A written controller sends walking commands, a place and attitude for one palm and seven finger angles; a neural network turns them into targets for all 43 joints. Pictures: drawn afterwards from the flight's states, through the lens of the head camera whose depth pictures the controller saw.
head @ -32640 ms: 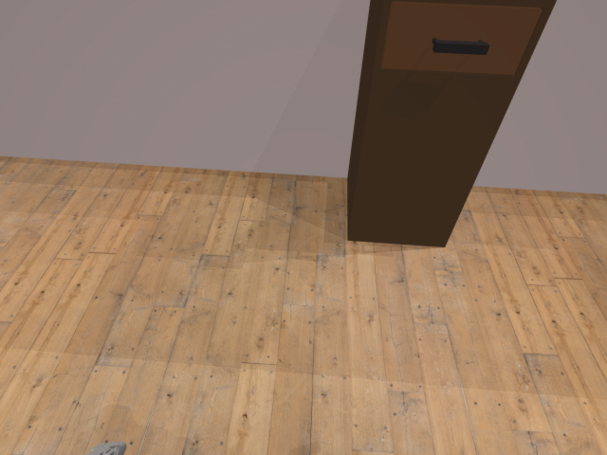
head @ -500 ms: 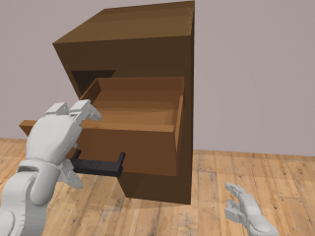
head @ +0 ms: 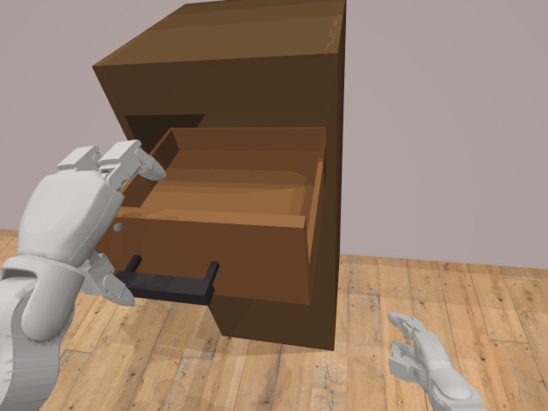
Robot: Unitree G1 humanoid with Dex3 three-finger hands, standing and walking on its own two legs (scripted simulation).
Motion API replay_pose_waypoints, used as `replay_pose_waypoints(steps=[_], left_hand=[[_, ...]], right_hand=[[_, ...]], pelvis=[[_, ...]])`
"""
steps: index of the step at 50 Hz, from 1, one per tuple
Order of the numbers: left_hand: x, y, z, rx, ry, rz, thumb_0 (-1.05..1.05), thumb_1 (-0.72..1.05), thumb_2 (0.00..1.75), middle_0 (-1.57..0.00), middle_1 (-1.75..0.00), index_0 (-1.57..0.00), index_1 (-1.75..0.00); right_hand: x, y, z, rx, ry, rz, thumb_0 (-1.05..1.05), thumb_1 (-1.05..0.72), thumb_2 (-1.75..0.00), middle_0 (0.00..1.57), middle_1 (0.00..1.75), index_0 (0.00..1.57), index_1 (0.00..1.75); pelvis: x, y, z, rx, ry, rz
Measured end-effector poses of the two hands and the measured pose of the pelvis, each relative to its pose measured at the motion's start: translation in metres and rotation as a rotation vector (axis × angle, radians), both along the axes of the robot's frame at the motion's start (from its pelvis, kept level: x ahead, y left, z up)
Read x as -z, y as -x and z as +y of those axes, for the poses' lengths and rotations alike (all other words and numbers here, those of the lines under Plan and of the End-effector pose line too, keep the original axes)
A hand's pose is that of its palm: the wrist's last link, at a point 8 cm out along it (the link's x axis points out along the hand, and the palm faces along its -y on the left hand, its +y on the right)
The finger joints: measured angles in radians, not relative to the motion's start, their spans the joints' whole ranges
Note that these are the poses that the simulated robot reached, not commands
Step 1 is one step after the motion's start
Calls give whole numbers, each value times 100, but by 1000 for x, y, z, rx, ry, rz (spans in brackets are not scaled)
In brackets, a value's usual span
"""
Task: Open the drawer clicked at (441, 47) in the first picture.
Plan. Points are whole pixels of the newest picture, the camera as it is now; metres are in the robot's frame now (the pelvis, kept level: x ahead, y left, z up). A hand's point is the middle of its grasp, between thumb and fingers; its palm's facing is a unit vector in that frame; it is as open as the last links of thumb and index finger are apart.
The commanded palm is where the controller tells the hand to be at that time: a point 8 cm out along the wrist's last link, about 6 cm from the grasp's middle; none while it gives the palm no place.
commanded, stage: draw the hand back to the body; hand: left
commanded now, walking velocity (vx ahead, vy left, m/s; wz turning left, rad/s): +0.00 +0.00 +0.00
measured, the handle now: (168, 275) +0.26 +0.20 +0.10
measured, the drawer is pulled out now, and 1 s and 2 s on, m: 0.27 0.27 0.27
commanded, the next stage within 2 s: step back with the hand held close in 1.56 s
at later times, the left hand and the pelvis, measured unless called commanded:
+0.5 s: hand (77, 243) +0.20 +0.23 +0.24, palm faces +0.29 -0.09 -0.95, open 13.8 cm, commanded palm +0.15 +0.24 +0.30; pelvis +0.00 +0.02 +0.00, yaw +1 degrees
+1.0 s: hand (68, 200) +0.21 +0.22 +0.29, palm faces +0.41 -0.85 -0.32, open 11.8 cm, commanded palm +0.16 +0.28 +0.30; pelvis +0.02 +0.02 +0.01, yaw -1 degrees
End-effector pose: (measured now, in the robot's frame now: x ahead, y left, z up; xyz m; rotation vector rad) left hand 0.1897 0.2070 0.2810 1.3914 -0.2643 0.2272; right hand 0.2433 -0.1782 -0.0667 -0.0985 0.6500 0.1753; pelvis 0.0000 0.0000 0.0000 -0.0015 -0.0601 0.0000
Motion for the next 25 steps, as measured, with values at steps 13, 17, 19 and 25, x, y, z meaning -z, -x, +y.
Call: replay_pose_waypoints(steps=[13,17,19,25], left_hand=[[-10,9,15,-28,-58,-15,0,-49,30,-33,-120,-32,-121],[-4,13,25,-49,-43,15,0,-49,30,-32,-120,-32,-121],[-1,16,27,-52,-36,30,0,-49,30,-32,-120,-32,-121],[-1,24,30,-39,-70,29,0,-49,30,-33,-120,-33,-121]], right_hand=[[-1,-2,6,12,0,-3,2,-91,-90,20,30,20,30],[-1,-2,9,8,8,-2,2,-91,-90,20,30,20,30],[-1,-1,11,5,15,-2,2,-91,-90,20,30,20,30],[-3,-1,17,-2,33,-11,2,-91,-90,20,30,20,30]], pelvis=[[0,-4,9,3,4,5],[1,-3,11,-2,7,7],[1,-2,13,-3,8,8],[1,0,17,-8,12,7]])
